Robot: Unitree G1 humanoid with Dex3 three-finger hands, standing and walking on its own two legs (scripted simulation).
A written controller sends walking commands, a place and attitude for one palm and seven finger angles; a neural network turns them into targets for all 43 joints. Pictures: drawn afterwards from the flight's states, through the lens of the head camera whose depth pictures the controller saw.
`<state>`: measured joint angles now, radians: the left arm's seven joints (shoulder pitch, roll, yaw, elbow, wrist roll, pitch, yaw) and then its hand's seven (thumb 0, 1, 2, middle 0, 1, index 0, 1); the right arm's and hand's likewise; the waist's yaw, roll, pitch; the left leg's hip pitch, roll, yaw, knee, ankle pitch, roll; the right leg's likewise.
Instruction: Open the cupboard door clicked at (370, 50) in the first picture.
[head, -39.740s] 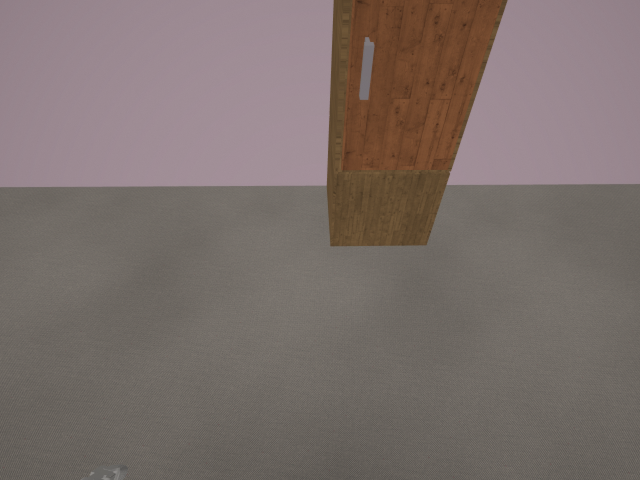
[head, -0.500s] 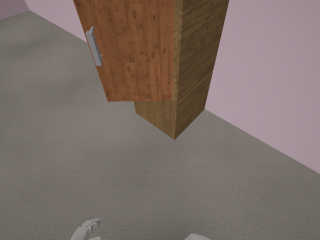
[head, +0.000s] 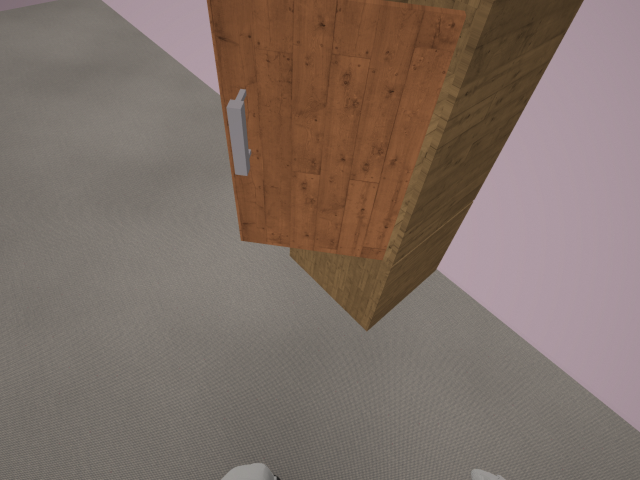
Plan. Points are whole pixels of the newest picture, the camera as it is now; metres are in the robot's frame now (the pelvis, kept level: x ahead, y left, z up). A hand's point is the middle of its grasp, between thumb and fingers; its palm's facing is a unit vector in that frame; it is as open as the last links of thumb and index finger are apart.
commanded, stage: come to a stop and stand still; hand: left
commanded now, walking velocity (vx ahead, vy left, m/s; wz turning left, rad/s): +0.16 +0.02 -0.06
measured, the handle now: (242, 133) +0.65 +0.22 +0.03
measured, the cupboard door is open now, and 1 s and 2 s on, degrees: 41 41 41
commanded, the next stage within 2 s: look again from close up in 1.16 s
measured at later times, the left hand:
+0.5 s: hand (196, 449) +0.17 +0.19 -0.16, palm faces -0.05 -0.96 -0.26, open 7.3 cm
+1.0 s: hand out of the picture +0.07 +0.24 -0.16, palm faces -0.04 -0.97 -0.25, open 7.4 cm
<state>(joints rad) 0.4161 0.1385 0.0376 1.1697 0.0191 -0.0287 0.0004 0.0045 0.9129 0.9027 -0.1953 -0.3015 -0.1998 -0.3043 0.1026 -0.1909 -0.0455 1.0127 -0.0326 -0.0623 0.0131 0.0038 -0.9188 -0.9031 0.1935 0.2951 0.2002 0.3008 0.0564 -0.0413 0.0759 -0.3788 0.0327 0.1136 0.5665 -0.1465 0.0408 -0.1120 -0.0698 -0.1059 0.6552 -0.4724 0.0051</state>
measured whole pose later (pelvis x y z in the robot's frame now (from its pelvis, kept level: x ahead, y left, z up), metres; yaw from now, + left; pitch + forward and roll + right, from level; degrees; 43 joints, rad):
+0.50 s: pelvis +0.07 -0.01 +0.01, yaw -3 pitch +1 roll +0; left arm 0.15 0.21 0.05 0.98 0.03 0.03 0.03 0.00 0.92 0.90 -0.19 -0.30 -0.20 -0.30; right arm 0.24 -0.17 -0.06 1.07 -0.01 0.03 -0.03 0.00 -0.91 -0.90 0.20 0.30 0.21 0.30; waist -0.03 0.01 0.07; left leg -0.30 0.04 0.13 0.64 -0.36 0.00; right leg -0.25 -0.02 -0.06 0.57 -0.32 -0.01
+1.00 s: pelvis +0.04 +0.05 +0.01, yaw -4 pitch -2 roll +0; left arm 0.29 0.20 0.00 1.00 0.03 0.04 0.02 0.01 0.91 0.90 -0.20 -0.30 -0.20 -0.30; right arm 0.22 -0.18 -0.01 0.91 -0.02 0.01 -0.01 0.00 -0.92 -0.90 0.20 0.30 0.20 0.30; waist 0.03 0.02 0.03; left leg -0.23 -0.03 0.10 0.56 -0.30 0.06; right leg -0.27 -0.07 0.01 0.57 -0.27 0.02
